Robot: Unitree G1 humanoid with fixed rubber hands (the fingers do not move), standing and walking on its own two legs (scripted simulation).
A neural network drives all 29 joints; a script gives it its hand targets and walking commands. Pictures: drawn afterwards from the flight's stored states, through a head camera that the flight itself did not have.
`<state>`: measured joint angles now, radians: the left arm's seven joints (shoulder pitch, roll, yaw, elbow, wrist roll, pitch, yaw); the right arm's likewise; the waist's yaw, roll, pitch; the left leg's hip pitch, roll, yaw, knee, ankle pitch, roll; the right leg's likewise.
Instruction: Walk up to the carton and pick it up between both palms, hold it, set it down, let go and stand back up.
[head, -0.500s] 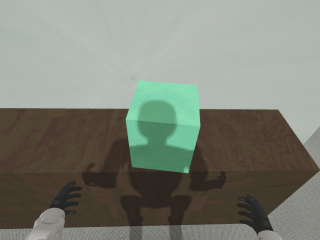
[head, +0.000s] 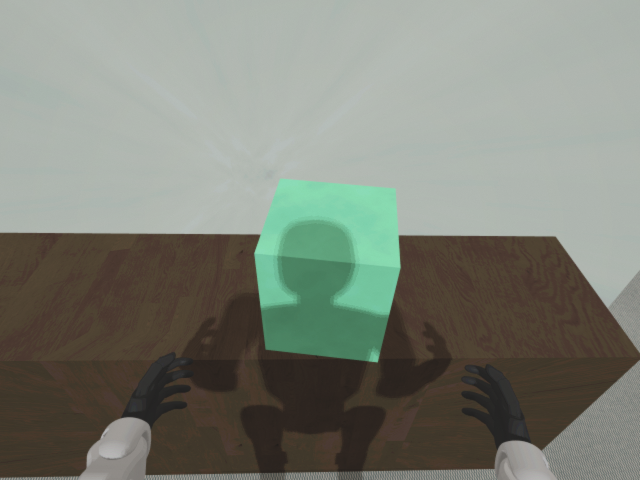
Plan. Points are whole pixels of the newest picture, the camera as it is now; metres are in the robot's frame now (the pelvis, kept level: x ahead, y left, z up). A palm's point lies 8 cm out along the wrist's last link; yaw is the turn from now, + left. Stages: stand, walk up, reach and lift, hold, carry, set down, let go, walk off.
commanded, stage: reach and lift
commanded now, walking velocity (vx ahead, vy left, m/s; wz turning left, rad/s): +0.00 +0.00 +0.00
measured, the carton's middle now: (329, 270) +0.49 +0.00 -0.04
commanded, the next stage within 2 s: none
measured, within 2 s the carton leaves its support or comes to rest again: neither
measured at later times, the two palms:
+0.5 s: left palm (135, 401) +0.23 +0.25 -0.02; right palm (459, 398) +0.25 -0.18 -0.03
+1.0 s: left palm (159, 336) +0.30 +0.23 +0.02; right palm (472, 350) +0.30 -0.20 +0.01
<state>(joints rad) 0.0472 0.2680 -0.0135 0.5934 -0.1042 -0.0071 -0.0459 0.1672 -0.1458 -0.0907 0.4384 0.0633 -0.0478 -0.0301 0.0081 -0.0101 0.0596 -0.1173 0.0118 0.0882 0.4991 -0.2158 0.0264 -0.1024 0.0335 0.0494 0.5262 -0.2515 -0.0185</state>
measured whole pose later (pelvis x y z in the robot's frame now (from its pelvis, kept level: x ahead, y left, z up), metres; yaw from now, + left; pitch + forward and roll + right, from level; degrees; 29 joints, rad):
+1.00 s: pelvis +0.07 +0.00 +0.01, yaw +2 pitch -4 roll +0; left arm 0.01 0.33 -0.06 0.54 -0.26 -0.23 -0.11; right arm 0.10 -0.13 0.02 0.47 0.18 -0.29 -0.13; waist -0.01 -0.02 0.03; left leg -0.09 0.01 0.05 0.42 -0.26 0.01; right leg -0.04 0.03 0.01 0.40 -0.29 -0.02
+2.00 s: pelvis +0.04 +0.00 +0.01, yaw +2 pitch +4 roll -1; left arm -0.81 0.37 -0.05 1.06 -0.26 0.00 -0.06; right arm -0.64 -0.22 -0.01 0.83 0.30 0.04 -0.15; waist -0.09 -0.02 -0.08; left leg -0.32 0.02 0.04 0.44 -0.19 0.01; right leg -0.26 0.04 0.00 0.40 -0.21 -0.02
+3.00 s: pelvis +0.02 +0.00 -0.02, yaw +3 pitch +24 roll -2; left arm -1.15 0.35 -0.17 1.60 -0.33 -0.32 -0.04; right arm -0.95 -0.21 -0.01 1.31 0.31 -0.23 -0.11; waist -0.12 0.02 -0.25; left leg -0.86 0.02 0.01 0.65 -0.22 0.01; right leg -0.79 0.04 -0.04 0.61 -0.25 -0.02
